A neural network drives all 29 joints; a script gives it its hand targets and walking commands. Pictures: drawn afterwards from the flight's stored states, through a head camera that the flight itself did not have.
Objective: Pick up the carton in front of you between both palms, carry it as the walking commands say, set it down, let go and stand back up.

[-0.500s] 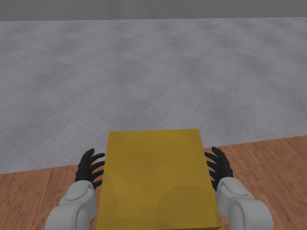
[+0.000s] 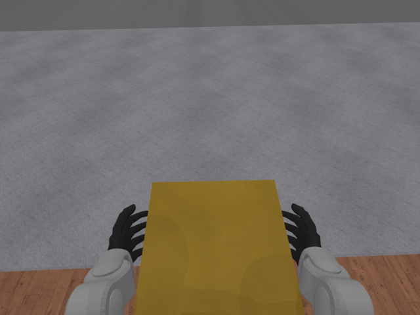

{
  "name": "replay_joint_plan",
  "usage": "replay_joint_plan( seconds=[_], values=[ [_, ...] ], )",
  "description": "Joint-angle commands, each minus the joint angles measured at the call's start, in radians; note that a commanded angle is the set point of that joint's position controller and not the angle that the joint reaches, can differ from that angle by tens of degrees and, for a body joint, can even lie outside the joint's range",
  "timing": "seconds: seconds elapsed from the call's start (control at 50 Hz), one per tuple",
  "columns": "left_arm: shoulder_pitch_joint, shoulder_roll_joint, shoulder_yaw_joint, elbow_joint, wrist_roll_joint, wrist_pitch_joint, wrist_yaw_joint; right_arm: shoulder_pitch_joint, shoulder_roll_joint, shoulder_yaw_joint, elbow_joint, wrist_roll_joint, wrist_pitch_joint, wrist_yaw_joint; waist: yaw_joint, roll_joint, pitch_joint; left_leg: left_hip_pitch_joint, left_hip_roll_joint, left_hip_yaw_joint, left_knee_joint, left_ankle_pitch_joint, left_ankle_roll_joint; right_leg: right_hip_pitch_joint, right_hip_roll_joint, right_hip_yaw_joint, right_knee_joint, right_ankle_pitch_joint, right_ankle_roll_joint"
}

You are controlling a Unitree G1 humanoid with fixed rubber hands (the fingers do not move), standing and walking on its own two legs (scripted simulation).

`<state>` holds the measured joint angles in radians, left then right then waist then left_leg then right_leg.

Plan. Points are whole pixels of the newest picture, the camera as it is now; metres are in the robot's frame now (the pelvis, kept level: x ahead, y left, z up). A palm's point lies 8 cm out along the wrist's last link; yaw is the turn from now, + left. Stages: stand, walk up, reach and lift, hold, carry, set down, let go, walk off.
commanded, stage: carry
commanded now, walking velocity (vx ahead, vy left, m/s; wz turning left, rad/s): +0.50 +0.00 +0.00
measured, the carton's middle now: (214, 264) +0.23 +0.00 +0.01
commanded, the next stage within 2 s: none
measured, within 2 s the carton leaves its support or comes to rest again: neither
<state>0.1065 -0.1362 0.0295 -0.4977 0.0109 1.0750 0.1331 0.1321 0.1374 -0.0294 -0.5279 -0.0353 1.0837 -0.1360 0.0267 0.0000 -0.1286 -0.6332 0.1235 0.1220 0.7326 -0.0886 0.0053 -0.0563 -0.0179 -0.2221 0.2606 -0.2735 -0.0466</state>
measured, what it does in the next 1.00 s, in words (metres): walks ahead: left foot, then right foot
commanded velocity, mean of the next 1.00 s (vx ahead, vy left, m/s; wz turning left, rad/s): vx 0.50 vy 0.00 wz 0.00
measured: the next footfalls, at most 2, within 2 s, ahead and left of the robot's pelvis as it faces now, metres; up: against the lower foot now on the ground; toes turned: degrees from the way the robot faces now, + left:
left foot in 0.16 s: +0.31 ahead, +0.11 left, +0.00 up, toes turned +8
right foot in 0.64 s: +0.55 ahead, -0.05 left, +0.00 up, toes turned -5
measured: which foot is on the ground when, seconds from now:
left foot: up 0.00-0.14, down 0.16-0.68, up 0.70-1.00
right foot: down 0.00-0.16, up 0.18-0.62, down 0.64-1.00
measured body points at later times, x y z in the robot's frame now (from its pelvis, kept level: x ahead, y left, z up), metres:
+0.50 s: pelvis +0.31 +0.05 -0.01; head +0.35 +0.06 +0.44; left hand +0.67 +0.20 +0.07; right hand +0.65 -0.12 +0.08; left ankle +0.28 +0.10 -0.75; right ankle +0.40 -0.10 -0.68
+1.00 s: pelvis +0.65 +0.04 -0.05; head +0.70 +0.03 +0.40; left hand +0.99 +0.20 +0.05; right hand +1.00 -0.12 +0.03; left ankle +0.82 +0.16 -0.75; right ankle +0.51 -0.05 -0.75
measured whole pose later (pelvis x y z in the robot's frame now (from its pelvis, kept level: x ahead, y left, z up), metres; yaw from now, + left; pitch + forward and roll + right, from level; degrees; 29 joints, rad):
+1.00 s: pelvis +0.65 +0.04 -0.05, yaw -2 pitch +6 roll -1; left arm -0.39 -0.16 0.18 -0.17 -0.01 0.91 0.18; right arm -0.32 0.14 -0.27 -0.24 -0.05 0.91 -0.20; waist 0.12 0.04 0.00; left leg -0.66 0.05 0.02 0.55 0.25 0.04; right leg -0.21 0.05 -0.08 0.70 -0.59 -0.05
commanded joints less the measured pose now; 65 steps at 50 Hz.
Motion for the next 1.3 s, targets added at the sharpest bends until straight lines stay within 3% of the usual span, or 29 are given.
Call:
replay_joint_plan(
  seconds=[0.0,0.08,0.12,0.14,0.16,0.18,0.2,0.26,0.34,0.54,0.56,0.62,0.64,0.66,0.68,0.72,0.76,0.84,0.92,1.02,1.06,1.08,1.1,1.12,1.14,1.16,1.2,1.24,1.28],
  values=[
    [-0.352,-0.546,-0.502,-0.078,-0.156,-0.003,-0.008,-0.407,0.584,0.53,-0.075,0.153,-0.013,-0.017,0.032,-0.13,0.037,-0.07,-0.039,0.053,-0.063,0.044,0.017,0.059,-0.216,0.123,-0.074,0.262,-0.1],
    [-0.493,-0.495,-0.47,-0.025,-0.157,-0.006,0.04,-0.521,0.503,0.462,-0.011,0.155,-0.014,-0.05,0.009,-0.143,0.069,0.05,-0.074,0.07,-0.144,0.041,0.07,0.041,-0.22,0.099,-0.017,0.38,-0.088],
    [-0.572,-0.484,-0.467,-0.003,-0.163,-0.012,0.059,-0.572,0.48,0.423,0.041,0.161,-0.023,-0.061,-0.047,-0.136,-0.033,0.276,-0.134,0.122,-0.15,-0.037,0.086,0.031,-0.197,0.026,0.207,0.615,-0.052],
    [-0.604,-0.478,-0.468,0.003,-0.163,-0.014,0.066,-0.572,0.464,0.405,0.078,0.159,-0.028,-0.066,-0.095,-0.061,-0.129,0.481,-0.175,0.143,-0.198,-0.083,0.075,-0.015,-0.141,-0.024,0.451,0.613,-0.02],
    [-0.647,-0.473,-0.462,0.011,-0.155,-0.017,0.073,-0.592,0.459,0.391,0.097,0.156,-0.032,-0.068,-0.129,0.058,-0.221,0.67,-0.009,-0.108,-0.232,-0.242,0.091,-0.18,-0.103,0.0,0.736,0.383,0.006],
    [-0.656,-0.5,-0.451,0.034,-0.162,-0.018,0.077,-0.655,0.447,0.388,0.11,0.175,-0.038,-0.073,-0.085,0.353,-0.302,0.859,0.264,-0.675,-0.418,-0.33,0.237,-0.522,0.07,0.077,1.024,-0.15,0.045],
    [-0.704,-0.503,-0.439,0.057,-0.167,-0.022,0.082,-0.674,0.478,0.4,0.116,0.19,-0.044,-0.073,-0.102,0.317,-0.296,0.846,0.261,-0.734,-0.469,-0.247,0.262,-0.601,0.048,0.218,1.166,-0.214,0.008],
    [-0.795,-0.601,-0.38,0.175,-0.123,-0.053,0.079,-0.852,0.602,0.441,0.156,0.208,-0.079,-0.05,-0.086,0.045,-0.275,0.695,0.197,-0.45,-0.36,0.063,0.222,-0.644,-0.043,0.255,1.155,-0.116,-0.032],
    [-0.897,-0.654,-0.359,0.304,-0.072,-0.104,0.068,-1.016,0.672,0.459,0.251,0.219,-0.127,-0.026,-0.052,0.076,-0.266,0.598,0.155,-0.291,-0.394,0.071,0.203,-0.617,-0.052,0.214,0.995,-0.042,-0.016],
    [-0.975,-0.7,-0.364,0.385,-0.086,-0.123,0.063,-0.985,0.688,0.377,0.399,0.144,-0.153,-0.048,-0.076,0.141,-0.154,0.652,0.028,-0.042,-0.351,0.436,0.161,-0.521,0.029,0.05,0.412,0.206,-0.015],
    [-0.965,-0.703,-0.365,0.381,-0.088,-0.117,0.058,-0.978,0.696,0.374,0.394,0.138,-0.147,-0.048,-0.061,0.147,-0.187,0.679,0.048,-0.026,-0.295,0.53,0.157,-0.486,0.015,0.049,0.478,0.315,-0.037],
    [-0.936,-0.708,-0.374,0.385,-0.102,-0.106,0.045,-0.967,0.689,0.38,0.376,0.12,-0.127,-0.05,0.047,0.081,-0.288,0.625,0.031,0.051,0.089,0.727,0.099,-0.2,0.085,0.014,0.357,0.194,-0.069],
    [-0.894,-0.701,-0.364,0.398,-0.097,-0.104,0.042,-0.998,0.683,0.384,0.355,0.119,-0.122,-0.051,0.11,-0.015,-0.308,0.45,-0.012,0.059,0.333,0.508,0.073,-0.011,0.027,0.102,0.302,0.312,-0.07],
    [-0.929,-0.686,-0.361,0.399,-0.091,-0.106,0.045,-0.991,0.701,0.385,0.352,0.107,-0.114,-0.05,0.064,-0.278,-0.313,0.117,-0.155,0.014,0.583,-0.11,0.041,0.2,-0.177,0.491,0.284,0.519,-0.206],
    [-0.922,-0.71,-0.379,0.401,-0.117,-0.104,0.042,-0.972,0.691,0.367,0.358,0.103,-0.115,-0.052,0.07,-0.363,-0.32,-0.142,-0.214,-0.085,0.726,-0.468,0.039,0.327,-0.268,0.727,0.218,0.509,-0.316],
    [-1.008,-0.779,-0.452,0.339,-0.182,-0.118,0.025,-1.0,0.705,0.338,0.346,0.09,-0.13,-0.058,0.084,-0.085,-0.269,-0.228,-0.119,-0.187,0.658,-0.42,0.058,0.254,-0.28,0.688,0.221,0.397,-0.297],
    [-1.088,-0.814,-0.499,0.297,-0.213,-0.142,0.013,-1.004,0.712,0.319,0.357,0.076,-0.149,-0.055,0.052,0.02,-0.226,-0.171,-0.071,-0.198,0.459,-0.354,0.048,0.112,-0.272,0.609,0.211,0.326,-0.24],
    [-1.054,-0.781,-0.514,0.267,-0.229,-0.174,0.017,-0.984,0.693,0.349,0.331,0.096,-0.186,-0.055,0.074,-0.073,-0.256,-0.141,-0.073,-0.131,0.304,-0.112,0.026,0.112,-0.218,0.449,0.241,0.494,-0.206],
    [-0.914,-0.704,-0.481,0.271,-0.201,-0.167,0.038,-0.935,0.636,0.356,0.275,0.098,-0.185,-0.067,0.13,-0.04,-0.186,-0.051,-0.118,-0.046,-0.185,0.337,0.019,0.057,-0.069,0.308,0.319,0.194,-0.132],
    [-0.872,-0.657,-0.445,0.322,-0.151,-0.136,0.046,-0.921,0.57,0.335,0.308,0.086,-0.145,-0.071,0.082,-0.119,-0.099,0.229,-0.12,-0.016,-0.365,0.549,0.055,-0.043,-0.054,0.245,0.492,0.076,-0.079],
    [-0.912,-0.647,-0.428,0.35,-0.132,-0.121,0.055,-0.893,0.537,0.309,0.339,0.082,-0.131,-0.073,-0.052,-0.07,-0.151,0.506,-0.086,-0.01,-0.405,0.428,0.054,-0.109,-0.026,0.204,0.814,0.211,-0.045],
    [-0.939,-0.638,-0.411,0.359,-0.123,-0.115,0.06,-0.895,0.52,0.297,0.351,0.076,-0.125,-0.073,-0.094,0.024,-0.202,0.67,-0.042,-0.037,-0.326,0.383,0.046,-0.224,0.007,0.144,1.086,0.077,-0.029],
    [-0.935,-0.639,-0.4,0.375,-0.135,-0.102,0.064,-0.913,0.491,0.286,0.376,0.072,-0.118,-0.081,-0.043,0.247,-0.25,0.953,0.118,-0.224,-0.038,0.833,0.106,-0.557,0.053,0.165,1.264,-0.4,-0.01],
    [-0.942,-0.618,-0.397,0.369,-0.148,-0.098,0.074,-0.905,0.488,0.276,0.385,0.089,-0.114,-0.089,-0.072,0.267,-0.32,1.02,0.201,-0.44,-0.058,0.76,0.188,-0.704,0.057,0.219,1.35,-0.38,-0.003],
    [-0.927,-0.647,-0.396,0.347,-0.168,-0.095,0.081,-0.928,0.506,0.29,0.355,0.128,-0.117,-0.094,-0.11,0.287,-0.401,1.034,0.28,-0.666,-0.216,0.243,0.307,-0.838,0.025,0.262,1.372,-0.246,-0.009],
    [-0.981,-0.654,-0.37,0.332,-0.159,-0.102,0.088,-0.961,0.585,0.319,0.349,0.149,-0.119,-0.089,-0.093,0.103,-0.327,0.87,0.227,-0.684,-0.321,0.0,0.294,-0.831,0.01,0.255,1.314,-0.153,-0.013],
    [-1.014,-0.705,-0.34,0.33,-0.122,-0.126,0.081,-1.051,0.705,0.395,0.333,0.199,-0.141,-0.059,-0.072,0.044,-0.259,0.662,0.227,-0.592,-0.279,0.14,0.318,-0.799,-0.036,0.27,1.22,-0.132,-0.007],
    [-0.986,-0.72,-0.337,0.354,-0.1,-0.157,0.07,-1.088,0.759,0.436,0.315,0.229,-0.176,-0.036,-0.067,0.048,-0.268,0.58,0.176,-0.503,-0.313,0.064,0.285,-0.743,-0.053,0.257,1.078,-0.133,0.004],
    [-0.956,-0.737,-0.35,0.375,-0.08,-0.189,0.061,-1.062,0.781,0.465,0.333,0.231,-0.205,-0.025,-0.074,0.092,-0.268,0.612,0.146,-0.428,-0.298,0.232,0.27,-0.769,-0.056,0.22,0.964,-0.08,0.005]
  ],
)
